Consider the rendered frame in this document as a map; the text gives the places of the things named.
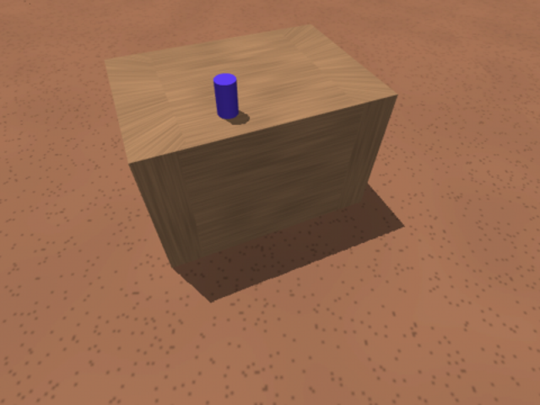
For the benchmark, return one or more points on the can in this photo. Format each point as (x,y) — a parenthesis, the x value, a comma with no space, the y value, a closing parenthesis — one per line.
(225,87)

